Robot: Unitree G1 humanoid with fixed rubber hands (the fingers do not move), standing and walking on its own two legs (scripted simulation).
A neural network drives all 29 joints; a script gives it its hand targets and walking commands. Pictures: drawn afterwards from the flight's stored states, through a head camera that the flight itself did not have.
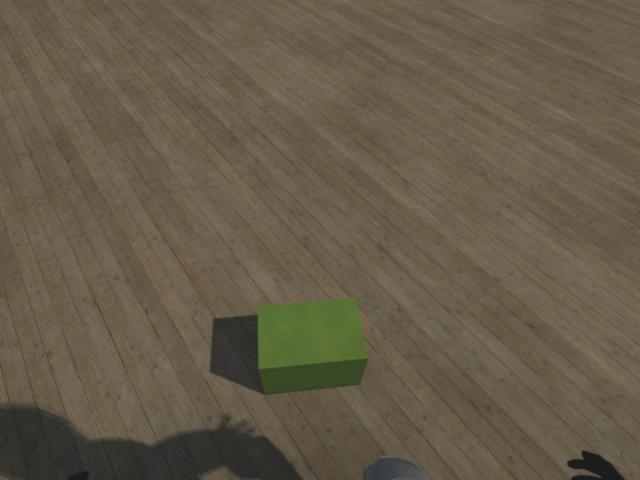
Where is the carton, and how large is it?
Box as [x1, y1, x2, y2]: [258, 298, 367, 394]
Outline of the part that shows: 355,298 258,306 258,368 265,394 359,384 367,360 367,355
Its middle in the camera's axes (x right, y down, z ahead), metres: -0.03 +0.32 +1.19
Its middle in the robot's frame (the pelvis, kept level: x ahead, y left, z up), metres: +0.56 +0.03 -0.65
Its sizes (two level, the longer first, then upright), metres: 0.298 0.191 0.211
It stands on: the floor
